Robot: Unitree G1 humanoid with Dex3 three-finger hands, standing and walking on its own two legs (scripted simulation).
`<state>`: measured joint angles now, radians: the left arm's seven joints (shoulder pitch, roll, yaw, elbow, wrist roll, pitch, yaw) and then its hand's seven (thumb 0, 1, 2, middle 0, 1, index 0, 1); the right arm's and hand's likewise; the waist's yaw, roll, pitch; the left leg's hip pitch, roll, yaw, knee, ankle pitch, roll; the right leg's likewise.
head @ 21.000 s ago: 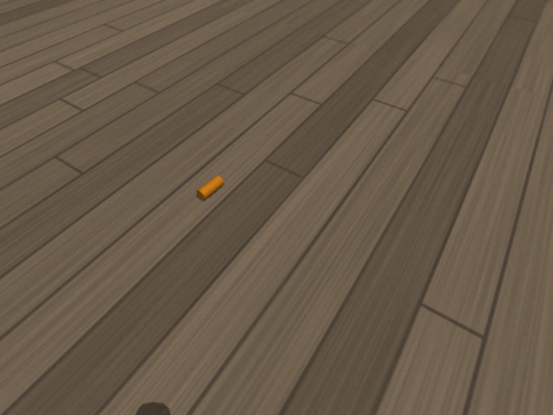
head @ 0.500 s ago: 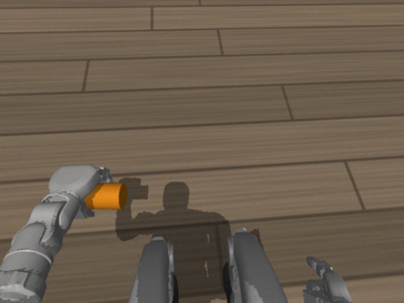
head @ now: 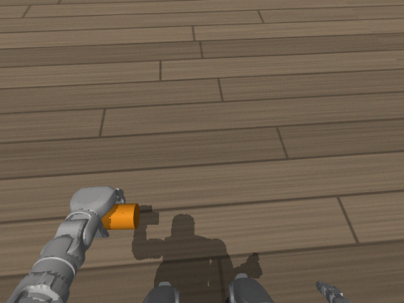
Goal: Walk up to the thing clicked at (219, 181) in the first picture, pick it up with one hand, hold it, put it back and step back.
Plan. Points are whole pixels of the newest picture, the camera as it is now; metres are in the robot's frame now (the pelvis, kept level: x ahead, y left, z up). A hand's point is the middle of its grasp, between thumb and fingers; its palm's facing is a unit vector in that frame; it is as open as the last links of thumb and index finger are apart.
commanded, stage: lift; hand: left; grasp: from above
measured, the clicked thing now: (108, 216) +0.33 +0.22 -0.10
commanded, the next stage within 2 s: hold in 0.14 s
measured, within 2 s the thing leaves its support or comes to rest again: neither
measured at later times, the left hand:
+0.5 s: hand (95, 201) +0.34 +0.22 -0.03, palm faces -0.49 -0.02 -0.87, open 8.6 cm
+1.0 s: hand (96, 198) +0.33 +0.21 +0.00, palm faces -0.50 -0.01 -0.87, open 8.6 cm
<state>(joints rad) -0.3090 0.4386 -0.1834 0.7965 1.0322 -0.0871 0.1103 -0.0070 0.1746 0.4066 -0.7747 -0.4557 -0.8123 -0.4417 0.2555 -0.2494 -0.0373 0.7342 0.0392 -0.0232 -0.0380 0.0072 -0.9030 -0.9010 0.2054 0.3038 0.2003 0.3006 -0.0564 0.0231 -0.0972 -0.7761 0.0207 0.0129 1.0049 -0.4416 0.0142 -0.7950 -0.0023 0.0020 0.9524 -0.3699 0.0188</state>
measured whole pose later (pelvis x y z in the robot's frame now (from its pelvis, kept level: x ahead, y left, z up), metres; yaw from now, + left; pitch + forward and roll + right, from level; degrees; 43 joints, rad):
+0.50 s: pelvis +0.03 +0.00 +0.04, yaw +0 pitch +8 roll -1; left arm -0.28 0.43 -0.21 0.73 1.02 -0.08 0.04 0.00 0.18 0.36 -0.80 -0.40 -0.84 -0.38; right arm 0.23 -0.24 -0.04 0.72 0.05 0.02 -0.04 0.01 -0.90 -0.90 0.21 0.30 0.20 0.30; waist -0.03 0.03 -0.06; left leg -0.49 0.01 0.03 0.73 -0.37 0.01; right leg -0.53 -0.01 0.01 0.70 -0.31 0.02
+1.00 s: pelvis +0.04 -0.01 +0.05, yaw +0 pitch +4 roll +0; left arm -0.24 0.43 -0.21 0.66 1.01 -0.09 -0.03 0.00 0.17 0.38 -0.82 -0.37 -0.86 -0.34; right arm 0.22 -0.25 -0.04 0.69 0.05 0.07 -0.05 0.01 -0.90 -0.90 0.21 0.30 0.20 0.30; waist -0.02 0.04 -0.04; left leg -0.37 0.01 0.03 0.62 -0.33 0.01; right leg -0.41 -0.01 0.02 0.61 -0.28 0.01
